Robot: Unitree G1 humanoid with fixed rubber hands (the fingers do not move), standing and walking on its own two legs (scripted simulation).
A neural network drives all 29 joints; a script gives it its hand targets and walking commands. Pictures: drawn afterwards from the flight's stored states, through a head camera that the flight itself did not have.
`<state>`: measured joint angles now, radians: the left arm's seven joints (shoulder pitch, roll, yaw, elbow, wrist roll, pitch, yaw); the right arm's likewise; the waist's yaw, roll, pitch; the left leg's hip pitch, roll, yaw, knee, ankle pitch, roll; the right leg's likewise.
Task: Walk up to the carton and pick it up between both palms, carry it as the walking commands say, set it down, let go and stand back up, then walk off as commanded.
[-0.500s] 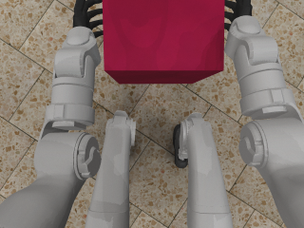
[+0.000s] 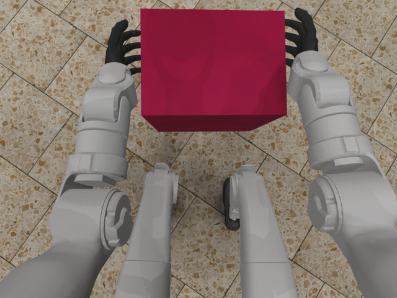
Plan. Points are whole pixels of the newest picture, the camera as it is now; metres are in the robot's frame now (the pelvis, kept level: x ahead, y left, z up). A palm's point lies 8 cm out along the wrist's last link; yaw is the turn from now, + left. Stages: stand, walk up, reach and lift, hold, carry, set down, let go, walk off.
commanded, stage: reach and lift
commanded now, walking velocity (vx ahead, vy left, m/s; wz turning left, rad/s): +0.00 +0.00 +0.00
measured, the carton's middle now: (208, 84) +0.50 +0.00 -0.13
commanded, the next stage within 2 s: none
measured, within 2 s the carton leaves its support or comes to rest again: neither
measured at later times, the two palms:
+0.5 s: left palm (98, 54) +0.47 +0.16 +0.04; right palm (329, 42) +0.49 -0.15 +0.05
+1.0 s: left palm (73, 32) +0.46 +0.16 +0.11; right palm (373, 18) +0.47 -0.15 +0.12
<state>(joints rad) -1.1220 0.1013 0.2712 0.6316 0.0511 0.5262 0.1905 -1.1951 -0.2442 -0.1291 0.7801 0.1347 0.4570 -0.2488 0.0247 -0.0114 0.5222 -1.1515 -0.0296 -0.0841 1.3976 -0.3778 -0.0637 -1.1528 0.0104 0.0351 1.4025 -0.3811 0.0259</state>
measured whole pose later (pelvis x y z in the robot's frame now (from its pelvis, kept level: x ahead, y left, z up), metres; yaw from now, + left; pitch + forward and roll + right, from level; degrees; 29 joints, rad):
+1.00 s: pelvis +0.02 +0.00 +0.12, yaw +0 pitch -3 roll +0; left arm -0.94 0.04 0.25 0.62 0.12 0.54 0.18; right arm -0.99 -0.16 -0.16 0.74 0.07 0.47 -0.24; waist 0.02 -0.01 0.50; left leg -0.55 0.00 -0.08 0.79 -0.18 -0.05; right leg -0.55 0.01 0.04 0.78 -0.18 0.03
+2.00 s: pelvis +0.15 +0.01 +0.17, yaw +0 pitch -3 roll -1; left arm -0.42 -0.13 0.23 0.48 0.30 0.75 0.09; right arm -0.40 0.04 -0.29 0.48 -0.22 0.69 -0.02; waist 0.02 -0.01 -0.08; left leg -0.17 0.01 -0.08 0.42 -0.20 -0.03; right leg -0.14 0.01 0.04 0.36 -0.17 0.03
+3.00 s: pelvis +0.13 +0.00 +0.17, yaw +0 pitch -4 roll -1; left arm -0.37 -0.14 0.21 0.48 0.28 0.74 0.11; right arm -0.34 0.05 -0.28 0.45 -0.22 0.71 -0.02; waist 0.02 -0.01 -0.10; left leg -0.16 0.01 -0.08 0.42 -0.19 -0.03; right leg -0.14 0.01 0.04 0.37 -0.16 0.03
